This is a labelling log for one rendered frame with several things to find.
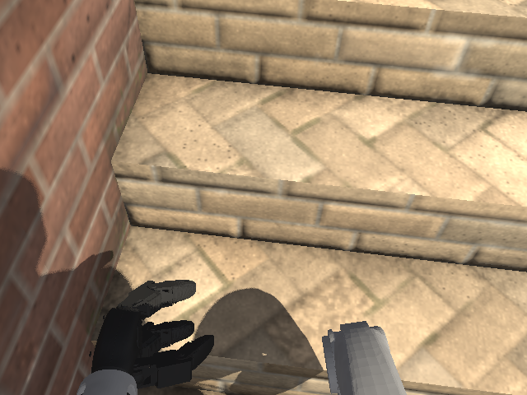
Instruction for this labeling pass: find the right robot shin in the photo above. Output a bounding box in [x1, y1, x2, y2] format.
[370, 326, 390, 351]

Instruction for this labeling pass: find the right robot thigh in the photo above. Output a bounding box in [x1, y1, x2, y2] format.
[322, 321, 407, 395]

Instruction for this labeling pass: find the left robot hand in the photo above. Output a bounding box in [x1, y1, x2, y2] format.
[89, 280, 214, 389]

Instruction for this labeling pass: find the robot left forearm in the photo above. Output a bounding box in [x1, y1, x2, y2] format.
[77, 369, 138, 395]

